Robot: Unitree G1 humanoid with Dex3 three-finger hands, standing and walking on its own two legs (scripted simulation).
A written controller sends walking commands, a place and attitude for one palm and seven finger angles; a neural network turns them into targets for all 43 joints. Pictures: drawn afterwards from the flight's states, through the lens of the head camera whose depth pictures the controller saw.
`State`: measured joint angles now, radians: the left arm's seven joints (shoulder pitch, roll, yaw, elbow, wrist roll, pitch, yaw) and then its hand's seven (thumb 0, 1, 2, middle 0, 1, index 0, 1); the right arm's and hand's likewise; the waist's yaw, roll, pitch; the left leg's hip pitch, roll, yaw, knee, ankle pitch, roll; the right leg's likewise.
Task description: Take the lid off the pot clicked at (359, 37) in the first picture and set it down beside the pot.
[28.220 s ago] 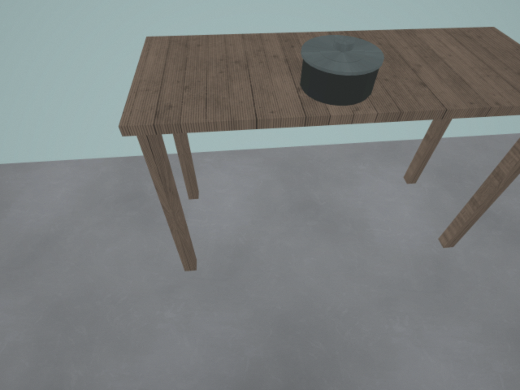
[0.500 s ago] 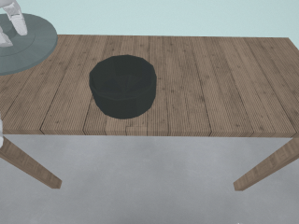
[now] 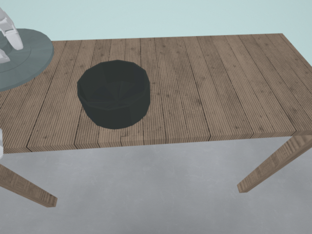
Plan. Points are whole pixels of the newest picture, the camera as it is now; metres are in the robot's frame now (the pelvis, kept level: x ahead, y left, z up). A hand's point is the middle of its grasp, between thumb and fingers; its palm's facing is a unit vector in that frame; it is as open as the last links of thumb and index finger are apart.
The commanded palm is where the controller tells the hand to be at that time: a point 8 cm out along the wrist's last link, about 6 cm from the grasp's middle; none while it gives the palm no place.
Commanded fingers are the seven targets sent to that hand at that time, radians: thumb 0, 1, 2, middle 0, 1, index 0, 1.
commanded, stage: lower the lid onto the table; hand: left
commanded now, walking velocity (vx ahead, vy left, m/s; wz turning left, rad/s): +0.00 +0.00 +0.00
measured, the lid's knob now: out of the picture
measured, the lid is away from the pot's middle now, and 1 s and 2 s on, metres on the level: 0.23 0.23 0.24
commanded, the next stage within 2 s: none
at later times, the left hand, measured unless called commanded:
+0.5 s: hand out of the picture +0.43 +0.31 +0.21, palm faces -0.34 -0.15 -0.93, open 7.1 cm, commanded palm +0.46 +0.31 +0.28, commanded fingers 0.00 0.54 1.10 -0.74 -1.02 -0.93 -1.10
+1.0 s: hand (11, 76) +0.45 +0.31 +0.18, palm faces -0.37 -0.15 -0.92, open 7.1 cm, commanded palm +0.46 +0.32 +0.25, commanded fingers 0.00 0.54 1.10 -0.74 -1.02 -0.93 -1.10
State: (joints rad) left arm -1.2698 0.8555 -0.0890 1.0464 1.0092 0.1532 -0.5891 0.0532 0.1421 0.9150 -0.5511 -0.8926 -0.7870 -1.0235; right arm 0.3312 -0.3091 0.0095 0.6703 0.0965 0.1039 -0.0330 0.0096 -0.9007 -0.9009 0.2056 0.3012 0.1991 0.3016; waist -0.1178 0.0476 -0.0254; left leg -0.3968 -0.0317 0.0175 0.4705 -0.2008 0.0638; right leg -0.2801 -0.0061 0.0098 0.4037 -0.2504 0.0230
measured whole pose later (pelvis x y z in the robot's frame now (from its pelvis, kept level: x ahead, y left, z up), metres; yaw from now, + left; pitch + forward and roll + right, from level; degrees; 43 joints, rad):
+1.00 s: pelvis +0.00 +0.00 +0.00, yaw +0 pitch +8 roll -2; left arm -1.11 0.83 -0.04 1.06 0.98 0.04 -0.53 0.05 0.15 0.91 -0.54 -0.89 -0.79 -1.03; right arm 0.32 -0.30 0.00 0.66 0.09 0.13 -0.04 0.01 -0.90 -0.90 0.21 0.30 0.20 0.30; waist -0.13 0.04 -0.03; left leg -0.44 -0.03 0.02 0.51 -0.21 0.07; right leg -0.32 0.00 0.01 0.43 -0.26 0.03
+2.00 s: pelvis +0.00 +0.01 -0.01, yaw -1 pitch +12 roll -3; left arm -1.09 0.83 -0.05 1.19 0.99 -0.03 -0.46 0.05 0.16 0.91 -0.54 -0.89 -0.78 -1.03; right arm 0.33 -0.29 0.02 0.69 0.10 0.13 -0.08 0.01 -0.90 -0.90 0.21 0.30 0.20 0.30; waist -0.14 0.03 -0.07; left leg -0.58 -0.01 0.02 0.64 -0.27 0.07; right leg -0.45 0.01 0.01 0.55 -0.31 0.03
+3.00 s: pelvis -0.02 +0.01 -0.02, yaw -1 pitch +12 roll -3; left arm -1.00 0.82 -0.06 1.09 0.98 -0.12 -0.38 0.00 0.16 0.85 -0.51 -0.88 -0.62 -0.94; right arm 0.30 -0.29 0.01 0.67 0.10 0.19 -0.09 0.01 -0.90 -0.90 0.21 0.30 0.20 0.30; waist -0.11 0.02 -0.08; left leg -0.63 -0.02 0.01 0.70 -0.28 0.08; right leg -0.50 0.01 0.01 0.61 -0.32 0.03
